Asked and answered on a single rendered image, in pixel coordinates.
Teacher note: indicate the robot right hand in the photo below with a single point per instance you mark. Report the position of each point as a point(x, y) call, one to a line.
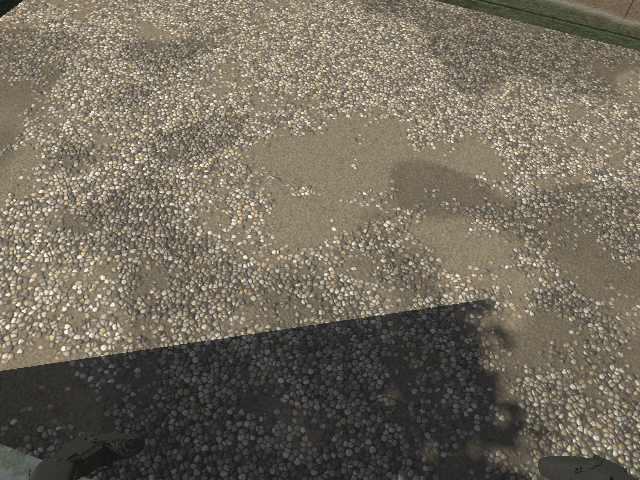
point(581, 468)

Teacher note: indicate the robot left hand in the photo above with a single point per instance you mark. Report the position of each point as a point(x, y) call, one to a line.
point(86, 453)

